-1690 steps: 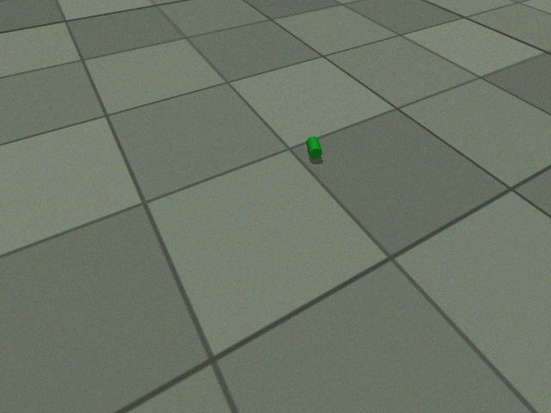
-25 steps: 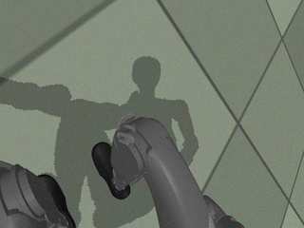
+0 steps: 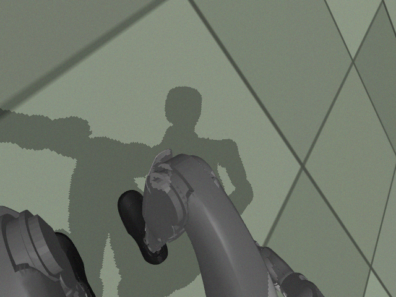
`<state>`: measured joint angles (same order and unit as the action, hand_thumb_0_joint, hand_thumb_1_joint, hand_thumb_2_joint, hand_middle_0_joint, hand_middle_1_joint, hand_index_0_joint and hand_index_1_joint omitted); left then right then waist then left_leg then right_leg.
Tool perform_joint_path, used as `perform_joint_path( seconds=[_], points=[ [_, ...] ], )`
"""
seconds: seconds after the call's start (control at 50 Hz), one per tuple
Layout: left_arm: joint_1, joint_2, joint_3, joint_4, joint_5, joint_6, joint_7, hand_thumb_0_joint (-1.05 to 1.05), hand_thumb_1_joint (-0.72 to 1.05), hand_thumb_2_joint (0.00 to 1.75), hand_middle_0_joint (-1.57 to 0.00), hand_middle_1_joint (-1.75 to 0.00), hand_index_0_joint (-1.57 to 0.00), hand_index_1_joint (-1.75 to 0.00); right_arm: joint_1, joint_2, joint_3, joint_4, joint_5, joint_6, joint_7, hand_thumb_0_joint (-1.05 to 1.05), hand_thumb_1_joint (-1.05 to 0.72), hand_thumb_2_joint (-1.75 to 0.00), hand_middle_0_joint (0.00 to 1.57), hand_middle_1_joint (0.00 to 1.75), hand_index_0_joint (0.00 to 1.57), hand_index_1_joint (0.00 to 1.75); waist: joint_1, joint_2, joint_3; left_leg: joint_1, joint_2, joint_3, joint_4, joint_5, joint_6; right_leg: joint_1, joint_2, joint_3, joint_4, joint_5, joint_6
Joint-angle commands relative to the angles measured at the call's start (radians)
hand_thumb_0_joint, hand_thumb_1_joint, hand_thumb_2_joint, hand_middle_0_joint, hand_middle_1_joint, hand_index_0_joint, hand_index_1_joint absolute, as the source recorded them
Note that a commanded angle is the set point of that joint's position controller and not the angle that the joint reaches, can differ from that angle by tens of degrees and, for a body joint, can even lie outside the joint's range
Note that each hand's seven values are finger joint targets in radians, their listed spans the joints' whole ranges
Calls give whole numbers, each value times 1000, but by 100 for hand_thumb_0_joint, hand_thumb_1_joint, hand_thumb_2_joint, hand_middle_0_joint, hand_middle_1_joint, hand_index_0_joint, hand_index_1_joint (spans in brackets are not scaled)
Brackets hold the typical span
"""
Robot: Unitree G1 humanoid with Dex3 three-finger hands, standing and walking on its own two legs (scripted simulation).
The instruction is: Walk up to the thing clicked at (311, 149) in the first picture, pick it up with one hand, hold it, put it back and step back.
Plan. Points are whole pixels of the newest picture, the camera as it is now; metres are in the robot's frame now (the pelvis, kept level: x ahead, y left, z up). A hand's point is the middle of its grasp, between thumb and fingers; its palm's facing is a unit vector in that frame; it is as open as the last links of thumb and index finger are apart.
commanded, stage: rest palm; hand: left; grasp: from above
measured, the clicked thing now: out of the picture +0.48 +0.36 -0.28
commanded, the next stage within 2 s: close in 0.88 s
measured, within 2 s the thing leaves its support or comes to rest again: neither
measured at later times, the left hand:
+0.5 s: hand out of the picture +0.47 +0.35 -0.26, palm faces -0.47 -0.17 -0.86, open 13.2 cm
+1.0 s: hand out of the picture +0.47 +0.36 -0.25, palm faces -0.44 -0.16 -0.88, open 12.2 cm
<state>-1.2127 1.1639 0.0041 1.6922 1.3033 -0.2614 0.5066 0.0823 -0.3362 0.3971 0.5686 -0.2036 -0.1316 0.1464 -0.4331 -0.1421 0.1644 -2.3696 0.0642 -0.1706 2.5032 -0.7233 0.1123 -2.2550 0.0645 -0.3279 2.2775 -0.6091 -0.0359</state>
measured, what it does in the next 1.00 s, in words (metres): stands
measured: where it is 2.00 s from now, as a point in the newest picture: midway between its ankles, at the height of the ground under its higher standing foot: (114, 262)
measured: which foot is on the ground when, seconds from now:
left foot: down 0.00-1.00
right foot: down 0.00-1.00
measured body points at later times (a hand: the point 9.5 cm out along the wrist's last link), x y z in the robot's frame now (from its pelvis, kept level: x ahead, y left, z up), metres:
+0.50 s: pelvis +0.00 -0.01 +0.00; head +0.30 +0.14 +0.30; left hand +0.49 +0.36 -0.21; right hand +0.05 -0.25 -0.05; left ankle +0.06 +0.10 -0.29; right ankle +0.12 -0.08 -0.29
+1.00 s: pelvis +0.00 +0.00 +0.00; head +0.29 +0.14 +0.30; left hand +0.49 +0.36 -0.20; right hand +0.05 -0.24 -0.06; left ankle +0.06 +0.10 -0.29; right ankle +0.12 -0.08 -0.29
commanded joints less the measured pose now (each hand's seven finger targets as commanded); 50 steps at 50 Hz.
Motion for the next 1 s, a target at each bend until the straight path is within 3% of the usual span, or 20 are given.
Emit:
perform_joint_path(
  seconds=[0.0, 0.06, 0.08, 0.1, 0.12, 0.22, 0.24, 0.28, 0.4, 0.48, 0.56, 0.64, 0.7, 0.86, 0.98],
  points=[
    [-264, 198, 13, -135, -31, 40, 12, 0, -44, 86, -16, -96, -16, -96, 222, -332, -88, 41, 12, -10, -6, 0, -93, -91, 20, 30, 20, 30, -62, 626, -610, 570, 39, -102, -272, 299, -106, 293, 30, 61, -155, 230, 14],
    [-263, 230, 32, -161, -47, 50, -7, 0, -40, 83, -18, -94, -19, -93, 230, -332, -90, 39, 17, -7, -5, 0, -93, -91, 20, 30, 20, 30, -61, 648, -668, 589, 41, -95, -270, 339, -109, 343, 28, 64, -158, 259, 14],
    [-228, 214, 24, -115, -51, 58, -16, 0, -41, 84, -19, -94, -19, -93, 226, -331, -89, 34, 18, -4, -4, 0, -92, -91, 20, 30, 20, 30, -57, 617, -653, 564, 35, -82, -261, 312, -99, 352, 36, 65, -165, 249, 13],
    [-245, 227, 39, -157, -57, 55, -24, 0, -40, 83, -19, -93, -19, -92, 240, -331, -90, 35, 20, -2, -3, 0, -92, -91, 20, 30, 20, 30, -62, 635, -651, 565, 37, -87, -267, 323, -103, 349, 28, 67, -164, 249, 14],
    [-220, 222, 33, -134, -59, 59, -30, 0, -40, 83, -18, -95, -19, -94, 235, -332, -90, 34, 19, 1, -4, 0, -92, -91, 20, 30, 20, 30, -45, 634, -642, 554, 33, -80, -270, 305, -102, 356, 32, 68, -164, 236, 9],
    [-211, 274, 64, -228, -76, 46, -70, 0, -40, 84, -20, -90, -20, -90, 238, -329, -83, 16, 22, 19, -9, 0, -92, -91, 20, 30, 20, 30, -25, 638, -682, 554, 28, -56, -251, 322, -91, 412, 35, 80, -174, 257, 6],
    [-206, 258, 64, -230, -75, 41, -75, 0, -40, 84, -21, -89, -20, -90, 247, -333, -84, 12, 18, 22, -10, 0, -92, -91, 20, 30, 20, 30, -42, 621, -663, 539, 29, -57, -247, 325, -92, 413, 32, 76, -178, 266, 6],
    [-179, 241, 58, -206, -88, 24, -81, 0, -38, 83, -22, -88, -22, -88, 243, -330, -83, 10, 18, 26, -14, 0, -92, -91, 20, 30, 20, 30, -44, 565, -634, 474, 21, -40, -233, 287, -78, 453, 43, 76, -188, 259, 7],
    [-194, 257, 50, -224, -73, -24, -74, 0, -34, 80, -23, -87, -23, -86, 249, -328, -74, 9, 8, 27, -22, 0, -92, -91, 20, 30, 20, 30, -38, 588, -648, 535, 26, -54, -238, 283, -80, 432, 49, 67, -189, 239, 9],
    [-204, 261, 39, -223, -53, -43, -40, 0, -33, 80, -26, -83, -25, -84, 230, -331, -71, 13, 3, 22, -24, 0, -92, -91, 20, 30, 20, 30, -37, 619, -642, 563, 29, -63, -246, 280, -86, 406, 52, 60, -182, 230, 6],
    [-198, 237, 31, -187, -31, -33, -12, 0, -30, 79, -28, -81, -27, -82, 228, -330, -72, 28, -1, 12, -20, 0, -92, -91, 20, 30, 20, 30, -48, 639, -610, 595, 37, -81, -257, 314, -100, 345, 47, 53, -169, 233, 7],
    [-214, 225, 31, -163, -32, -14, 13, 0, -25, 77, -31, -79, -30, -80, 224, -335, -77, 35, -2, 0, -14, 0, -91, -91, 20, 30, 20, 30, -56, 623, -595, 563, 36, -80, -255, 310, -98, 350, 47, 51, -172, 248, 10],
    [-212, 200, 23, -153, -39, 4, 5, 0, -24, 72, -30, -81, -31, -80, 226, -336, -77, 45, -2, -10, -5, 0, -91, -91, 20, 30, 20, 30, -68, 636, -598, 603, 44, -98, -254, 367, -106, 312, 38, 51, -162, 262, 15],
    [-228, 238, 44, -182, -50, 28, -11, 0, -19, 68, -34, -77, -35, -76, 230, -339, -86, 26, 9, -13, 3, 0, -92, -91, 20, 30, 20, 30, -45, 632, -645, 567, 34, -84, -265, 295, -99, 361, 41, 58, -164, 234, 8],
    [-196, 214, 41, -179, -64, 25, -33, 0, -15, 67, -35, -77, -37, -75, 239, -339, -87, 32, 10, -7, 4, 0, -90, -90, 20, 30, 20, 30, -47, 623, -624, 557, 33, -81, -258, 319, -102, 362, 40, 54, -170, 245, 8]
  ],
)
